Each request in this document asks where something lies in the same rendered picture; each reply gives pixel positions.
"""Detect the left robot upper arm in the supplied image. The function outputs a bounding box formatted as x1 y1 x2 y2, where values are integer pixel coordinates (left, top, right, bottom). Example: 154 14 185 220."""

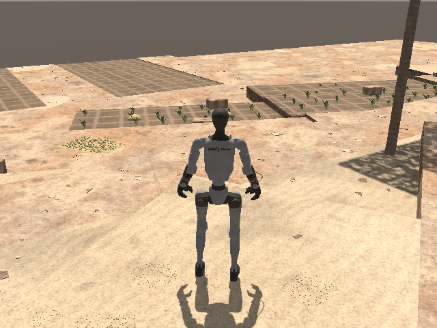
186 137 206 174

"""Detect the robot left hand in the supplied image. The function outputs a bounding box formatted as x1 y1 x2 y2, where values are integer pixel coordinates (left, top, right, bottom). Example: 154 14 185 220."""
177 183 193 198

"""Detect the robot right forearm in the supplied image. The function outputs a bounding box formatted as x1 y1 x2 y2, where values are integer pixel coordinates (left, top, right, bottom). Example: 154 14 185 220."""
247 165 259 189

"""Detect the right robot thigh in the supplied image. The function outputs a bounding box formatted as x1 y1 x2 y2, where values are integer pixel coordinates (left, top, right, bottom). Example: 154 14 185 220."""
227 191 242 239

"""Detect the right robot upper arm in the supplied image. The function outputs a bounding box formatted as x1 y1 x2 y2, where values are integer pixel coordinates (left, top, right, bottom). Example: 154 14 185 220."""
234 138 253 176

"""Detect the robot right hand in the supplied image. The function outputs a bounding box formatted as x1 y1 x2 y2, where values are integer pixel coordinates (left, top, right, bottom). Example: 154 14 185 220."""
245 186 261 200

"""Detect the robot left forearm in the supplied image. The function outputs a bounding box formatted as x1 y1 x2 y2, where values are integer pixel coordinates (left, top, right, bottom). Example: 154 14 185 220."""
180 164 193 187

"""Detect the right robot foot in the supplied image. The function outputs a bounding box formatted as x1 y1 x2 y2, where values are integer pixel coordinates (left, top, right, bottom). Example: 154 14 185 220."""
230 264 240 282

